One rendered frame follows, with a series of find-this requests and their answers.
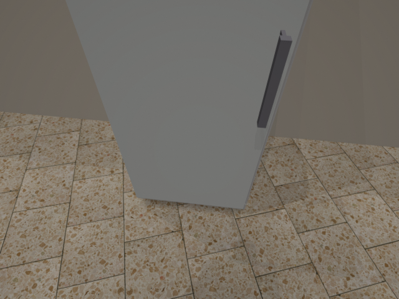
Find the handle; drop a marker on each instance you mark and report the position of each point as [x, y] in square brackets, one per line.
[278, 64]

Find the fridge door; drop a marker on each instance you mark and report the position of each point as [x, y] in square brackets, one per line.
[182, 84]

